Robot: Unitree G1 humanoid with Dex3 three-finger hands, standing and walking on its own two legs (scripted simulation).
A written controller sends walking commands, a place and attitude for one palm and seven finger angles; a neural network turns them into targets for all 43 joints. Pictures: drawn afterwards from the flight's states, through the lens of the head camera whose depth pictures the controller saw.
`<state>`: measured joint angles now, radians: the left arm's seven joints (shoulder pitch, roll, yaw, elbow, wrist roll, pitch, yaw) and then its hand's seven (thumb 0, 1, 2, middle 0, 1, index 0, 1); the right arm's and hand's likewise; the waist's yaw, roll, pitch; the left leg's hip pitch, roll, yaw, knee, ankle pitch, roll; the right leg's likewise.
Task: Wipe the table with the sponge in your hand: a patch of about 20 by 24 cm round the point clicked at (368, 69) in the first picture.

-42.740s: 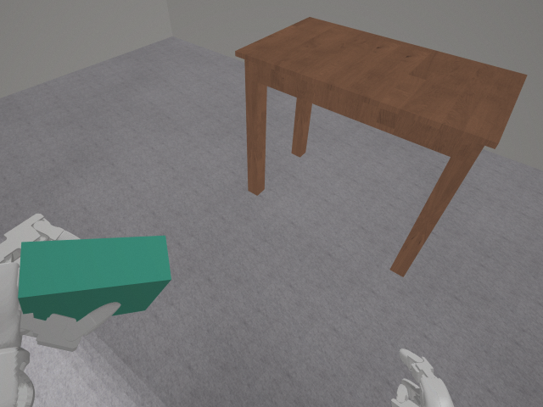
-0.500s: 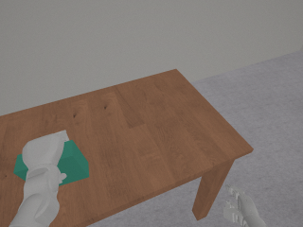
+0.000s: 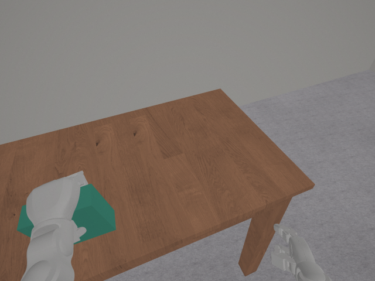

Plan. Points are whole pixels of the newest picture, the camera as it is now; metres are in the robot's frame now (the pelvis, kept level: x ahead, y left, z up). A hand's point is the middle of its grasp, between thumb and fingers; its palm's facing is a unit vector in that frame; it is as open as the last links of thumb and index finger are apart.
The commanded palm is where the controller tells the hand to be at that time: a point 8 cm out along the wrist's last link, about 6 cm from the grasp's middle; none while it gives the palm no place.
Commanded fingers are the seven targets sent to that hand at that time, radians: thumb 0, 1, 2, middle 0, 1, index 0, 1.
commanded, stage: lift the sponge slowly off the table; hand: left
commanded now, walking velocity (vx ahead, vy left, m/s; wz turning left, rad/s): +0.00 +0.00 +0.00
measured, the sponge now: (77, 222) +0.22 +0.29 +0.02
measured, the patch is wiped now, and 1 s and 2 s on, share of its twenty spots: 1.00 1.00 1.00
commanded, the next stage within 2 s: bring the sponge back beside the body in 2.00 s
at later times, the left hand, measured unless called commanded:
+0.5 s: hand (66, 217) +0.20 +0.28 +0.07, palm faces +0.06 -0.14 -0.99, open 9.3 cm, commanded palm +0.18 +0.27 +0.14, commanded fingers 0.00 0.10 1.30 -1.20 -1.60 -1.20 -1.60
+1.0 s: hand (68, 206) +0.21 +0.26 +0.10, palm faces +0.07 -0.12 -0.99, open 9.3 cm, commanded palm +0.18 +0.26 +0.18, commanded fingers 0.00 0.10 1.30 -1.20 -1.60 -1.20 -1.60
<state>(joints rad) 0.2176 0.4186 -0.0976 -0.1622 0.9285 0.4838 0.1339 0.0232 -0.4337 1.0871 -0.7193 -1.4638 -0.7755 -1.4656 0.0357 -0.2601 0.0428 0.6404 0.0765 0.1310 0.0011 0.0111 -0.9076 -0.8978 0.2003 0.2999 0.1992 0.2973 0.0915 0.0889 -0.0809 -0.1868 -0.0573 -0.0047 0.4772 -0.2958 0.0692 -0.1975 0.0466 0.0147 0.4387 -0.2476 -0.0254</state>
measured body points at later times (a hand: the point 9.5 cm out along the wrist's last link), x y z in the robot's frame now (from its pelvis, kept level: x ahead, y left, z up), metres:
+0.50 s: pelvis -0.01 -0.01 +0.00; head -0.04 -0.04 +0.45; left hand +0.19 +0.28 +0.13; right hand +0.24 -0.20 -0.07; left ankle -0.03 +0.07 -0.74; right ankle -0.01 -0.11 -0.74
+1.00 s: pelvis -0.02 -0.03 +0.00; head -0.04 -0.07 +0.45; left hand +0.20 +0.27 +0.16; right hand +0.24 -0.22 -0.07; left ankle -0.03 +0.07 -0.74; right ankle -0.01 -0.11 -0.74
